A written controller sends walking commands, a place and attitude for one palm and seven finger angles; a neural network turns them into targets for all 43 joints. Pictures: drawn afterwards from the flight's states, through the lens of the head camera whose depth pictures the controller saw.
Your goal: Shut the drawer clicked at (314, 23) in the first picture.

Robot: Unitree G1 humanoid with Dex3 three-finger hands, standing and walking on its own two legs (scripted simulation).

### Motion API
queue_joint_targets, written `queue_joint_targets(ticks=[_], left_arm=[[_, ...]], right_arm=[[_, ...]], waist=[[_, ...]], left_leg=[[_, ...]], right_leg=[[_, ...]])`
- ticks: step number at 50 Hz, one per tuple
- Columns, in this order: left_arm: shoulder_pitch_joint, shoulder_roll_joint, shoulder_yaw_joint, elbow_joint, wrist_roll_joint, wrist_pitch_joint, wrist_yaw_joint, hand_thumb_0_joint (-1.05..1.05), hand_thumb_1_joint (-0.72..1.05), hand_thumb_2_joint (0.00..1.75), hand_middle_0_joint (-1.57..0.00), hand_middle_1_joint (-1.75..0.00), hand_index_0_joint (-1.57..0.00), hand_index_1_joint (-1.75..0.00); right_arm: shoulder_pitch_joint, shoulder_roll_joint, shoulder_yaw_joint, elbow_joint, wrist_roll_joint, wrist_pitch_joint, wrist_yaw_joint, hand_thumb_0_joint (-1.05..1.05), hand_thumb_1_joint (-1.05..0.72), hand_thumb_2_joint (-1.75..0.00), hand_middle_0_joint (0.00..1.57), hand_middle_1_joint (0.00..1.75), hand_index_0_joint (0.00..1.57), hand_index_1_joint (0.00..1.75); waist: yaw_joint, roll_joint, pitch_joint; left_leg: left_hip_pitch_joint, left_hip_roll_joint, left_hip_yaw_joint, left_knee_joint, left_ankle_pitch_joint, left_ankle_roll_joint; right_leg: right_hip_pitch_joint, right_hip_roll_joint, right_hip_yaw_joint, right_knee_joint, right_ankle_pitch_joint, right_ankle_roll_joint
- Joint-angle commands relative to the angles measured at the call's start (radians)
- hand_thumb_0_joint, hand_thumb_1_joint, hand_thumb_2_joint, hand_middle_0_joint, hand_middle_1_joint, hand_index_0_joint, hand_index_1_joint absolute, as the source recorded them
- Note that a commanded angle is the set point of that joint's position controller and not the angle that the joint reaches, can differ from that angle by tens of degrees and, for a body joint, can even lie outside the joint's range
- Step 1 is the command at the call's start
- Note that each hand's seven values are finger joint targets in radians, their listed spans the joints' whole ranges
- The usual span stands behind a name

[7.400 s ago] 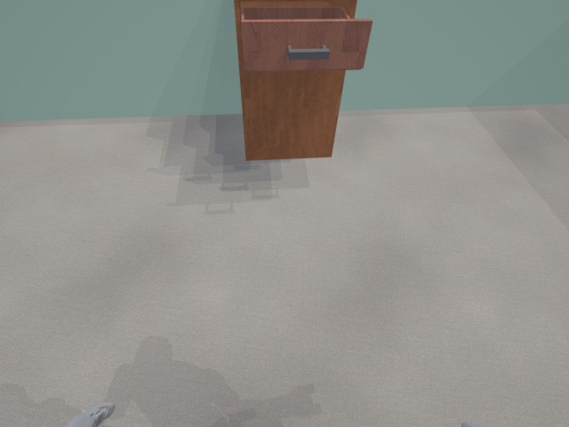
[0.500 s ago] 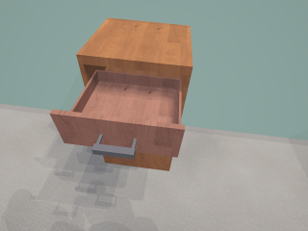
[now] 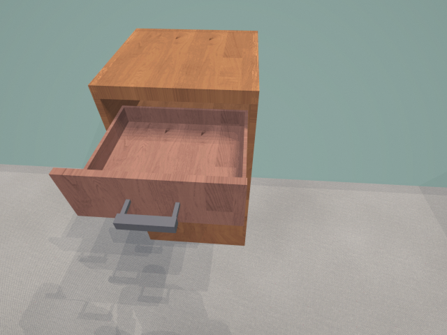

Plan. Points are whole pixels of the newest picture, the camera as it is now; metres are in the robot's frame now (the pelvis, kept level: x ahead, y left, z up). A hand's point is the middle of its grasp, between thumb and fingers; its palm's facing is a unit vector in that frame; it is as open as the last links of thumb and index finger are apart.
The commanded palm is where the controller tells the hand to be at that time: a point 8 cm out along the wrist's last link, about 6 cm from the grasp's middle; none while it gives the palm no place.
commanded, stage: look again from close up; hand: left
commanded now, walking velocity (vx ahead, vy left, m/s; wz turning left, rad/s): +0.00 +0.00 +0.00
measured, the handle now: (149, 214) +0.38 +0.19 -0.03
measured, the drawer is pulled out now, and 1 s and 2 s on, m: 0.30 0.30 0.30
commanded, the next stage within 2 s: shuffle to correct the standing spot in 0.24 s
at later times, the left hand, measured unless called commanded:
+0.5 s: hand out of the picture +0.00 +0.16 -0.17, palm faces +0.04 -0.98 -0.18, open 7.4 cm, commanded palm none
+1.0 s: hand out of the picture +0.14 +0.18 -0.17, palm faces +0.06 -0.96 -0.27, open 7.4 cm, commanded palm none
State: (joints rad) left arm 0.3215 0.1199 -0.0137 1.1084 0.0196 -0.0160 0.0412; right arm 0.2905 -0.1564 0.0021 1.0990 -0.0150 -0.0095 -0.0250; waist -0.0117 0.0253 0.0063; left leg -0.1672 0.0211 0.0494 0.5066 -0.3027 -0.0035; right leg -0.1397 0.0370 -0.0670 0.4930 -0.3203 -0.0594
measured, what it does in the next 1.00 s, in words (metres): steps on the spot: right foot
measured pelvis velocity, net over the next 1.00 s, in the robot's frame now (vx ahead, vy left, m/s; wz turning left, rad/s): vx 0.08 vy -0.01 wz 0.07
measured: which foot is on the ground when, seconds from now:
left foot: down 0.00-1.00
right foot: down 0.00-0.66, up 0.68-0.86, down 0.88-1.00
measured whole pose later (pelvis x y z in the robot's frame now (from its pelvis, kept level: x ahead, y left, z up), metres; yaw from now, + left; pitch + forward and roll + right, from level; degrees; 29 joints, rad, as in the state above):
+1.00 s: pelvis +0.08 -0.01 -0.01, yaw +4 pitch -2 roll +1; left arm 0.18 0.17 0.03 1.02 0.02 -0.02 0.04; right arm 0.31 -0.13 -0.02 1.12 0.00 0.01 -0.04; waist -0.03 0.03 0.10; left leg -0.20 0.01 0.04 0.70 -0.54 -0.02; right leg -0.32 -0.04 -0.08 0.65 -0.30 -0.03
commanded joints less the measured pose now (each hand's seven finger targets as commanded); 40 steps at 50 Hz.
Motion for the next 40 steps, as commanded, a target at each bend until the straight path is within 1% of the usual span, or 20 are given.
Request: queue_joint_targets(ticks=[1,6,14,17,18,21,23,25,27,28,29,30,31,32,33,34,35,36,38,40], left_arm=[[0.056,0.111,0.013,-0.032,-0.010,-0.023,0.004,0.00,0.90,0.90,-0.20,-0.30,-0.20,-0.30],[0.061,0.123,0.013,-0.034,-0.013,-0.027,0.002,0.00,0.90,0.90,-0.20,-0.30,-0.20,-0.30],[0.067,0.128,0.014,-0.026,-0.015,-0.030,0.005,0.00,0.90,0.90,-0.20,-0.30,-0.20,-0.30],[0.070,0.122,0.013,-0.020,-0.014,-0.028,0.006,0.00,0.90,0.90,-0.20,-0.30,-0.20,-0.30],[0.080,0.120,0.015,-0.015,-0.013,-0.027,0.005,0.00,0.90,0.90,-0.20,-0.30,-0.20,-0.30],[0.085,0.130,0.024,-0.013,-0.005,-0.018,-0.001,0.00,0.90,0.90,-0.20,-0.30,-0.20,-0.30],[0.104,0.142,0.034,-0.011,-0.004,-0.016,-0.004,0.00,0.90,0.90,-0.20,-0.30,-0.20,-0.30],[0.127,0.159,0.044,-0.013,-0.003,-0.015,-0.005,0.00,0.90,0.90,-0.20,-0.30,-0.20,-0.30],[0.139,0.156,0.052,-0.014,-0.001,-0.021,-0.004,0.00,0.90,0.90,-0.20,-0.30,-0.20,-0.30],[0.134,0.157,0.053,-0.016,0.000,-0.023,-0.005,0.00,0.90,0.90,-0.20,-0.30,-0.20,-0.30],[0.126,0.153,0.054,-0.018,0.001,-0.024,-0.006,0.00,0.90,0.90,-0.20,-0.30,-0.20,-0.30],[0.110,0.145,0.055,-0.025,-0.001,-0.023,-0.009,0.00,0.90,0.90,-0.20,-0.30,-0.20,-0.30],[0.081,0.124,0.048,-0.030,-0.001,-0.024,-0.012,0.00,0.90,0.90,-0.20,-0.30,-0.20,-0.30],[0.059,0.104,0.042,-0.042,-0.001,-0.029,-0.016,0.00,0.90,0.90,-0.20,-0.30,-0.20,-0.30],[0.002,0.086,0.034,-0.069,-0.001,-0.036,-0.012,0.00,0.90,0.90,-0.20,-0.30,-0.20,-0.30],[-0.040,0.101,0.037,-0.086,-0.003,-0.029,-0.006,0.00,0.90,0.90,-0.20,-0.30,-0.20,-0.30],[-0.053,0.100,0.040,-0.090,-0.007,-0.024,-0.001,0.00,0.90,0.90,-0.20,-0.30,-0.20,-0.30],[-0.064,0.083,0.040,-0.091,-0.007,-0.018,0.001,0.00,0.90,0.90,-0.20,-0.30,-0.20,-0.30],[-0.055,0.056,0.042,-0.090,-0.013,-0.005,-0.006,0.00,0.90,0.90,-0.20,-0.30,-0.20,-0.30],[0.006,0.055,0.046,-0.077,-0.015,0.001,-0.010,0.00,0.90,0.90,-0.20,-0.30,-0.20,-0.30]], right_arm=[[0.060,-0.053,0.007,-0.018,0.003,-0.013,-0.004,0.00,-0.90,-0.90,0.20,0.30,0.20,0.30],[0.062,-0.069,0.010,-0.004,0.003,-0.019,-0.005,0.00,-0.90,-0.90,0.20,0.30,0.20,0.30],[0.065,-0.064,0.011,0.024,0.004,-0.021,-0.007,0.00,-0.90,-0.90,0.20,0.30,0.20,0.30],[0.062,-0.062,0.012,0.033,0.005,-0.020,-0.010,0.00,-0.90,-0.90,0.20,0.30,0.20,0.30],[0.070,-0.062,0.012,0.038,0.003,-0.018,-0.010,0.00,-0.90,-0.90,0.20,0.30,0.20,0.30],[0.069,-0.059,0.007,0.038,-0.002,-0.010,-0.004,0.00,-0.90,-0.90,0.20,0.30,0.20,0.30],[0.058,-0.046,0.005,0.025,-0.005,-0.010,0.001,0.00,-0.90,-0.90,0.20,0.30,0.20,0.30],[0.048,-0.037,0.002,0.015,-0.007,-0.010,0.001,0.00,-0.90,-0.90,0.20,0.30,0.20,0.30],[0.037,-0.030,0.001,0.004,-0.007,-0.019,0.001,0.00,-0.90,-0.90,0.20,0.30,0.20,0.30],[0.045,-0.027,0.000,0.003,-0.006,-0.023,0.001,0.00,-0.90,-0.90,0.20,0.30,0.20,0.30],[0.062,-0.023,0.001,0.010,-0.004,-0.029,0.001,0.00,-0.90,-0.90,0.20,0.30,0.20,0.30],[0.099,-0.023,0.000,0.024,-0.004,-0.035,0.001,0.00,-0.90,-0.90,0.20,0.30,0.20,0.30],[0.168,-0.051,-0.004,0.051,-0.006,-0.044,-0.003,0.00,-0.90,-0.90,0.20,0.30,0.20,0.30],[0.262,-0.102,-0.016,0.083,-0.013,-0.051,-0.011,0.00,-0.90,-0.90,0.20,0.30,0.20,0.30],[0.331,-0.131,-0.020,0.103,-0.014,-0.051,-0.022,0.00,-0.90,-0.90,0.20,0.30,0.20,0.30],[0.342,-0.121,-0.008,0.107,-0.015,-0.044,-0.030,0.00,-0.90,-0.90,0.20,0.30,0.20,0.30],[0.319,-0.101,0.002,0.096,-0.012,-0.041,-0.033,0.00,-0.90,-0.90,0.20,0.30,0.20,0.30],[0.273,-0.094,0.002,0.074,-0.016,-0.038,-0.035,0.00,-0.90,-0.90,0.20,0.30,0.20,0.30],[0.161,-0.105,0.000,0.031,-0.016,-0.033,-0.038,0.00,-0.90,-0.90,0.20,0.30,0.20,0.30],[0.088,-0.111,-0.003,0.006,-0.009,-0.031,-0.037,0.00,-0.90,-0.90,0.20,0.30,0.20,0.30]], waist=[[0.006,-0.007,0.155],[0.011,-0.039,0.063],[0.014,-0.044,0.035],[0.016,-0.043,0.056],[0.017,-0.039,0.047],[0.022,-0.054,0.106],[0.029,-0.102,0.137],[0.033,-0.133,0.143],[0.031,-0.130,0.158],[0.026,-0.121,0.156],[0.014,-0.096,0.144],[-0.004,-0.054,0.132],[-0.033,0.041,0.114],[-0.060,0.185,0.049],[-0.083,0.296,0.059],[-0.083,0.273,0.083],[-0.070,0.170,0.086],[-0.054,0.120,0.103],[-0.010,0.102,0.115],[0.038,0.057,0.096]], left_leg=[[-0.049,0.070,-0.082,-0.130,0.145,0.030],[-0.010,0.068,-0.077,-0.136,0.177,0.029],[0.004,0.070,-0.069,-0.136,0.227,0.025],[0.004,0.073,-0.067,-0.136,0.241,0.026],[0.008,0.068,-0.062,-0.130,0.190,0.028],[-0.062,0.040,-0.038,-0.093,0.009,0.034],[-0.127,0.014,-0.010,-0.035,-0.047,0.029],[-0.169,0.005,0.022,0.044,-0.077,0.025],[-0.186,0.010,0.033,0.073,-0.084,0.023],[-0.171,0.009,0.034,0.057,-0.075,0.026],[-0.126,0.009,0.035,0.014,-0.047,0.030],[-0.046,0.015,0.032,-0.048,0.014,0.040],[0.052,0.054,-0.029,-0.083,0.162,0.064],[0.181,0.163,-0.175,-0.085,0.424,0.133],[0.284,0.280,-0.305,-0.127,0.814,0.223],[0.321,0.330,-0.336,-0.119,1.110,0.270],[0.293,0.350,-0.305,-0.092,1.193,0.281],[0.251,0.327,-0.264,-0.090,1.160,0.258],[0.138,0.273,-0.184,-0.098,1.019,0.201],[0.046,0.210,-0.109,-0.088,0.923,0.134]], right_leg=[[-0.100,-0.135,0.141,-0.161,0.144,0.000],[-0.026,-0.145,0.135,-0.150,0.230,0.006],[0.014,-0.156,0.128,-0.133,0.358,0.004],[0.004,-0.155,0.125,-0.130,0.380,0.006],[0.008,-0.154,0.127,-0.128,0.319,0.002],[-0.027,-0.154,0.159,-0.160,0.018,-0.019],[-0.022,-0.182,0.208,-0.197,-0.078,-0.045],[-0.010,-0.229,0.263,-0.230,-0.092,-0.085],[-0.012,-0.259,0.286,-0.215,0.015,-0.114],[-0.011,-0.256,0.268,-0.190,0.088,-0.117],[-0.022,-0.238,0.231,-0.149,0.158,-0.110],[-0.058,-0.192,0.166,-0.080,0.201,-0.089],[-0.116,-0.125,0.084,0.060,0.267,-0.056],[-0.217,-0.056,0.000,0.258,0.216,-0.018],[-0.380,-0.011,-0.045,0.429,-0.156,0.007],[-0.479,-0.031,0.011,0.549,-0.326,0.010],[-0.480,-0.064,0.046,0.572,-0.331,0.008],[-0.463,-0.087,0.057,0.545,-0.313,0.012],[-0.349,-0.109,0.049,0.408,-0.232,0.021],[-0.188,-0.087,0.007,0.193,-0.025,0.033]])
